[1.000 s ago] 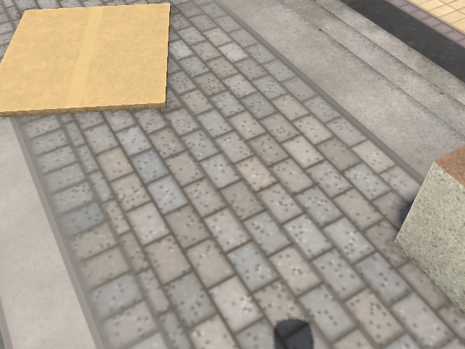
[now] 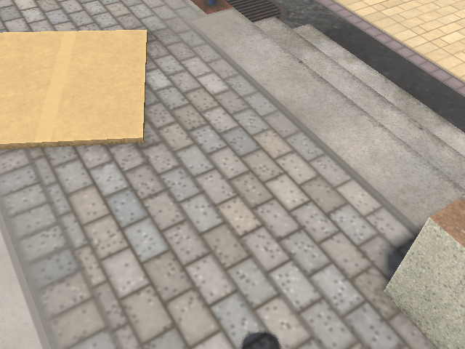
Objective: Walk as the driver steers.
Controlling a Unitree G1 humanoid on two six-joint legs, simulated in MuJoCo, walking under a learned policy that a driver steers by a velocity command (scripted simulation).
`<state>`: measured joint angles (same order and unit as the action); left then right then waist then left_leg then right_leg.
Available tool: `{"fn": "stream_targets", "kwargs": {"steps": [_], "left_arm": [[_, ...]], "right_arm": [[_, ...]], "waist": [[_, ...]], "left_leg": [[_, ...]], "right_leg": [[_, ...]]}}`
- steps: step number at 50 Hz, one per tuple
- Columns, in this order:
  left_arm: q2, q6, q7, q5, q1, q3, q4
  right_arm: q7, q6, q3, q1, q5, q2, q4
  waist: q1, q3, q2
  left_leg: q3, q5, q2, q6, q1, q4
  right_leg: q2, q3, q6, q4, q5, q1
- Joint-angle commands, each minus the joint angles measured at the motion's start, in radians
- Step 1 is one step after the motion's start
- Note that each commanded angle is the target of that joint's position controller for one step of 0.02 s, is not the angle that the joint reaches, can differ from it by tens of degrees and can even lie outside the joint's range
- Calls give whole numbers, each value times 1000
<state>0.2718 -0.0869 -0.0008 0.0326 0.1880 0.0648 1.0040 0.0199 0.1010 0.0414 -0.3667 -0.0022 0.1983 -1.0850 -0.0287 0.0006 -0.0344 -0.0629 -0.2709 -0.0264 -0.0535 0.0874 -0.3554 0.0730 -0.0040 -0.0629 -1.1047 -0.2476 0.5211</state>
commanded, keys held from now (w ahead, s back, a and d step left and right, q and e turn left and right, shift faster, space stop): w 0.88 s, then w+e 0.12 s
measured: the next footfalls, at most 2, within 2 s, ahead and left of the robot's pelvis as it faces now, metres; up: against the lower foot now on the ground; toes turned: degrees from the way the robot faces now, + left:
right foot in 0.32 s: +0.36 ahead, -0.14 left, +0.00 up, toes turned -3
left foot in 0.86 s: +0.67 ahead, +0.10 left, +0.00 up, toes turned +3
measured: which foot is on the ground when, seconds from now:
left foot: down 0.00-0.34, up 0.36-0.84, down 0.86-1.00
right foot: up 0.00-0.30, down 0.32-0.88, up 0.90-1.00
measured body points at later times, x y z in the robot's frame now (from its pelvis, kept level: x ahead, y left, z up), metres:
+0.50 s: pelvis +0.28 -0.06 +0.00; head +0.30 -0.06 +0.44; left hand +0.35 +0.20 -0.14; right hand +0.35 -0.33 -0.14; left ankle +0.25 +0.10 -0.65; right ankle +0.32 -0.14 -0.74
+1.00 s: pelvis +0.58 +0.01 -0.01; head +0.60 +0.02 +0.44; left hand +0.62 +0.28 -0.15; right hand +0.68 -0.26 -0.13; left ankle +0.63 +0.09 -0.74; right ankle +0.49 -0.14 -0.65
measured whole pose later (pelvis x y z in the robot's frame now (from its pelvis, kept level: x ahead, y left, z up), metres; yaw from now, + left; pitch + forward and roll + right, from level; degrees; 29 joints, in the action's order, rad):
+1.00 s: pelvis +0.58 +0.01 -0.01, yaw -2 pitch +1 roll +0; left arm 0.27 -0.09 0.00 0.04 0.28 0.05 1.00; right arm 0.02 0.11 0.06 -0.16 0.00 0.24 -0.92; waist 0.00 0.03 -0.03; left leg -0.09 -0.15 -0.01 -0.05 0.32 -0.45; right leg 0.04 0.05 -0.05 -1.18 -0.35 0.43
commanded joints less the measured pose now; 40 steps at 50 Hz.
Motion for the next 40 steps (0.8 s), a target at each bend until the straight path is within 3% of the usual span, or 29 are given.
{"fn": "stream_targets", "kwargs": {"steps": [1,5,8,11,13,14,15,16,17,18,19,20,21,22,24,27,29,33,36,38,40], "left_arm": [[45,-1,-10,-15,-77,12,-66],[5,1,-16,-12,-249,-7,-134],[9,-1,-29,-6,-330,-15,-164],[23,-10,-47,-1,-368,-16,-194],[61,-15,-53,-2,-317,-1,-191],[91,-15,-50,-3,-240,14,-175],[129,-12,-44,-1,-78,38,-128],[175,-7,-34,-7,107,58,-81],[271,-3,-28,-32,251,79,-52],[196,-2,-29,-29,242,52,-43],[144,-9,-30,-18,132,35,-55],[102,-15,-31,-19,30,21,-82],[69,-23,-36,-29,-35,8,-87],[45,-31,-40,-40,-66,0,-87],[41,-33,-43,-38,-56,-4,-69],[95,-34,-20,-37,8,4,-45],[108,-30,-7,-39,52,6,-36],[122,-21,3,-25,128,7,-22],[128,-9,4,-17,195,10,3],[135,4,6,-16,216,16,14],[155,15,10,-11,206,25,14]], "right_arm": [[-15,6,9,-36,7,130,33],[-37,-5,11,-59,6,158,40],[-40,-7,15,-109,-3,160,25],[-41,-16,23,-119,-11,161,15],[-42,-24,34,-92,-10,187,25],[-43,-31,40,-79,-7,203,31],[-43,-41,38,-62,-2,196,37],[-41,-42,28,-53,5,178,54],[-24,-22,-10,-181,3,40,70],[-16,12,-9,-143,-19,58,56],[-14,32,17,-28,-50,144,100],[-20,40,20,43,-55,165,122],[-32,36,29,71,-40,164,125],[-39,21,35,46,-27,148,120],[-43,-7,31,6,-21,98,116],[-46,-20,36,108,-8,116,163],[-42,-18,38,187,0,122,193],[-24,-10,23,338,-8,95,235],[-7,-8,15,424,-16,98,266],[6,-3,14,455,-18,110,289],[15,5,20,431,-21,134,296]], "waist": [[2,77,113],[-30,114,104],[-47,142,108],[-30,153,109],[17,96,133],[61,33,159],[143,-62,163],[217,-173,143],[160,-360,-120],[168,-412,-168],[150,-227,-144],[115,-124,-58],[74,-51,9],[31,-31,-11],[-1,-15,-34],[6,40,-18],[27,49,-8],[76,63,-7],[105,87,-8],[102,92,-12],[69,75,-27]], "left_leg": [[218,314,243,-125,-101,215],[141,322,220,-121,-42,261],[114,304,235,-123,-58,280],[99,380,276,-116,-153,240],[86,622,291,-96,-213,145],[76,817,289,-85,-228,48],[45,938,253,-61,-191,-140],[33,776,215,-33,9,-398],[26,226,30,40,424,-836],[192,-276,-35,25,549,-1011],[196,-236,31,0,654,-1070],[162,-140,92,-15,642,-1033],[142,-66,136,-13,587,-960],[149,-18,172,-13,509,-898],[140,-2,190,-4,443,-834],[124,105,208,33,540,-694],[117,230,202,48,590,-557],[66,396,147,50,543,-306],[62,375,127,42,564,-219],[70,311,119,22,581,-180],[63,222,101,-4,527,-148]], "right_leg": [[51,14,27,100,110,238],[16,-24,54,380,254,191],[-8,-42,42,494,312,148],[-13,-30,4,564,280,143],[-46,-44,-26,579,218,45],[-81,-68,-45,568,185,-67],[-116,-90,-73,573,179,-269],[-26,16,-119,537,153,-573],[260,521,-298,612,-91,-973],[319,805,-311,823,-205,-972],[278,654,-246,848,-210,-830],[246,500,-211,869,-121,-653],[207,383,-187,898,-10,-487],[168,298,-165,924,53,-381],[138,223,-171,967,92,-282],[137,169,-192,1016,143,-263],[127,137,-182,1016,198,-306],[98,62,-143,1010,232,-355],[133,63,-143,976,233,-461],[172,76,-134,932,273,-544],[199,83,-114,876,373,-596]]}}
